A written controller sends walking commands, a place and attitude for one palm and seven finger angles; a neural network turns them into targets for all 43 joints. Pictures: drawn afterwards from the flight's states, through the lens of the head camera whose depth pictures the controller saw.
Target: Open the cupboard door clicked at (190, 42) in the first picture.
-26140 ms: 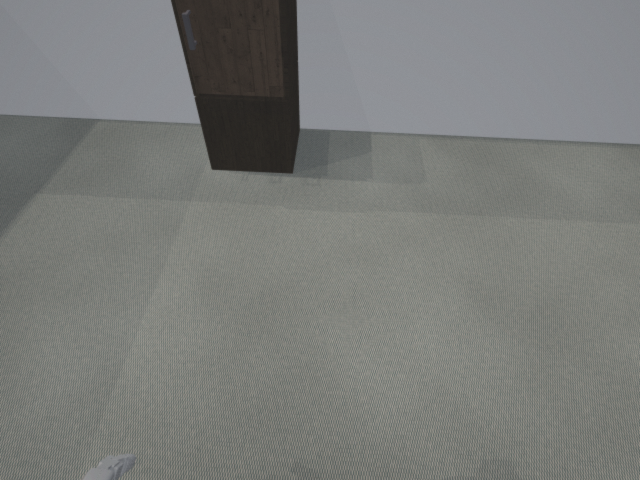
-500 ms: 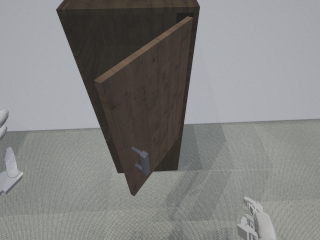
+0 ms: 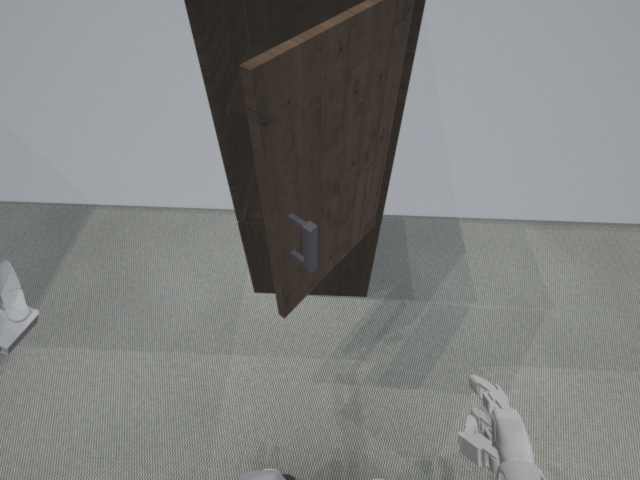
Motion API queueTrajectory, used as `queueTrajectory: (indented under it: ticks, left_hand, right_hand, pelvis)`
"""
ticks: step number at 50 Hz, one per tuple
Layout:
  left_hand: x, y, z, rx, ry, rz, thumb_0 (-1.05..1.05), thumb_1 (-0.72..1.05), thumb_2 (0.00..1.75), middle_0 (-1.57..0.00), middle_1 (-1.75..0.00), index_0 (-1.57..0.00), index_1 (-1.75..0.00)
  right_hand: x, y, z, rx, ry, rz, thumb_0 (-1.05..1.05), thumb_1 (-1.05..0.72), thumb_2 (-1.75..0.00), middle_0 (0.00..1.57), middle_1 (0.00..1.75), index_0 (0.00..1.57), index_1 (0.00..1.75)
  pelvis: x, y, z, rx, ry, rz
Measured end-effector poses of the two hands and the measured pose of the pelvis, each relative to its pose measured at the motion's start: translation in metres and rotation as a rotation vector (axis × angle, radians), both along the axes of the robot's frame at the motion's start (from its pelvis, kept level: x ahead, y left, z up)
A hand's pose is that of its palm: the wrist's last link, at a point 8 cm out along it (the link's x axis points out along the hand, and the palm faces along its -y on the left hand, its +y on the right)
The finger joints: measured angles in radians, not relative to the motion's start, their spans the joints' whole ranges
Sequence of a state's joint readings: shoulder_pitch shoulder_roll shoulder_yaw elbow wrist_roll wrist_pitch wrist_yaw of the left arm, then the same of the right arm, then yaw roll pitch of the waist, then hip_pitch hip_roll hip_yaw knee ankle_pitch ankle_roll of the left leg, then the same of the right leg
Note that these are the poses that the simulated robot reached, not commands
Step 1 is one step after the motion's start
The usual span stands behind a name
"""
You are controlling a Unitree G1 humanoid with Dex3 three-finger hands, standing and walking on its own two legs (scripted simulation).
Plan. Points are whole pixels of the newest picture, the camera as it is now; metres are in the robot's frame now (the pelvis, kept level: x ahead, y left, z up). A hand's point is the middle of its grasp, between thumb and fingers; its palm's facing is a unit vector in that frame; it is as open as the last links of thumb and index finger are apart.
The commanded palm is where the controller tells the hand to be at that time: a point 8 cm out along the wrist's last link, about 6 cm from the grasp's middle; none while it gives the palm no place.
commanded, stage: stop stepping back and stand still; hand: left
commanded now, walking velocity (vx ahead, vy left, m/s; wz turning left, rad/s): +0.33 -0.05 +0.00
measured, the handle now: (302, 243) +0.51 +0.08 -0.08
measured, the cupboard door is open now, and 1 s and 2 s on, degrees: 53 53 53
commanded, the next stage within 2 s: let the arm hang, fingers relaxed in 1.06 s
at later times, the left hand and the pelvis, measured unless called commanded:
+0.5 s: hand (62, 369) +0.18 +0.24 +0.15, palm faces +0.35 -0.82 -0.45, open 7.5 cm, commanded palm +0.11 +0.28 +0.19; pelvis -0.04 -0.01 +0.01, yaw -3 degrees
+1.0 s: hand (16, 410) +0.15 +0.26 +0.15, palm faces +0.38 -0.83 -0.42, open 7.5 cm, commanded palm +0.08 +0.30 +0.19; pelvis -0.07 +0.00 +0.02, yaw -2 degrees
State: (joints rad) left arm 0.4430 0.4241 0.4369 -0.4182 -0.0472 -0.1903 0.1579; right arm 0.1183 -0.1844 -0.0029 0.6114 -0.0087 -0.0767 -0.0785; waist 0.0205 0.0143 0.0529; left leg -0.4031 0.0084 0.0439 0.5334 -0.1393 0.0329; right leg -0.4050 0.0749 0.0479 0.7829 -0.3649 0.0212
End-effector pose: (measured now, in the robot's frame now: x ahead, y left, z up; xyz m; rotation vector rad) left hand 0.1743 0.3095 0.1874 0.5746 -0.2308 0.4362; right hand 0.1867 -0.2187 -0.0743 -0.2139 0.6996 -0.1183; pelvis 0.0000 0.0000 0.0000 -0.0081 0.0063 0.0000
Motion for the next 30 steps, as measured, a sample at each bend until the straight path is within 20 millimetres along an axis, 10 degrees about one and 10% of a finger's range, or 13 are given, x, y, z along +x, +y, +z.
queueTrajectory:
  ticks: [9, 16, 30]
  left_hand:
    - [-0.038, -0.057, -0.002, -0.005, 0.058, -0.145, 0.02, 0.88, 0.90, -0.21, -0.30, -0.21, -0.30]
    - [-0.041, -0.045, 0.011, 0.022, -0.006, -0.101, 0.01, 0.88, 0.90, -0.22, -0.30, -0.21, -0.31]
    - [-0.047, -0.043, -0.008, -0.043, 0.053, -0.167, 0.02, 0.88, 0.90, -0.21, -0.30, -0.21, -0.31]
  right_hand:
    - [-0.079, -0.034, -0.010, 0.018, 0.055, -0.057, 0.01, -0.90, -0.90, 0.20, 0.30, 0.21, 0.30]
    - [-0.131, -0.066, -0.014, -0.033, 0.141, -0.172, 0.01, -0.90, -0.90, 0.20, 0.30, 0.21, 0.30]
    - [-0.125, -0.048, 0.010, -0.038, 0.042, -0.142, 0.01, -0.90, -0.90, 0.20, 0.30, 0.20, 0.30]
  pelvis:
    - [-0.041, -0.021, -0.001, 0.000, 0.037, -0.036]
    - [-0.033, -0.024, 0.004, 0.010, 0.034, -0.034]
    - [-0.055, -0.012, 0.010, 0.007, -0.002, -0.058]
